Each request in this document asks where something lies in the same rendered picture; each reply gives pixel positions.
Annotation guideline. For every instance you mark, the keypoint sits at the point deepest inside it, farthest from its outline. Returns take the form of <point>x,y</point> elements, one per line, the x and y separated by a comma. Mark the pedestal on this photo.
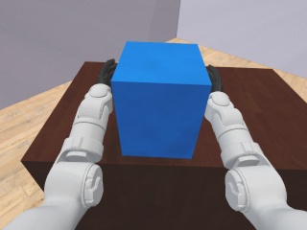
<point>163,193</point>

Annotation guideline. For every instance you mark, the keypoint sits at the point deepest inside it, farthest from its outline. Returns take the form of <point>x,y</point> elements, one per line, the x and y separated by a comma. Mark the right robot upper arm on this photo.
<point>258,193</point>

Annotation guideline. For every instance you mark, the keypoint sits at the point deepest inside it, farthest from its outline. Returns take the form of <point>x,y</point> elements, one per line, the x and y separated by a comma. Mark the left robot upper arm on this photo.
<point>71,189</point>

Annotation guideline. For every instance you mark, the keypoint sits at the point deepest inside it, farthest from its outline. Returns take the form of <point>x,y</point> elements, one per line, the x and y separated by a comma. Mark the carton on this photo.
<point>160,92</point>

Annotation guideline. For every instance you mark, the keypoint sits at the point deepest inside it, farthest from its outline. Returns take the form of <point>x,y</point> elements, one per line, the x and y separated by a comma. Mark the left robot hand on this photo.
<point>105,75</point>

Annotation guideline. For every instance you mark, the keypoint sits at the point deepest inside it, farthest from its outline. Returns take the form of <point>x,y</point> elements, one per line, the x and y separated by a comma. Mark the right robot hand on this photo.
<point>215,79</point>

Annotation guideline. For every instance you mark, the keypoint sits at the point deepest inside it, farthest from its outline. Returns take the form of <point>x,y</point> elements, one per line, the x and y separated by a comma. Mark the right robot forearm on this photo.
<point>237,146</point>

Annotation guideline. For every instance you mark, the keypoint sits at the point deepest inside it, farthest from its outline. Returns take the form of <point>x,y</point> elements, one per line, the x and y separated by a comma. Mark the left robot forearm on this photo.
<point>85,142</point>

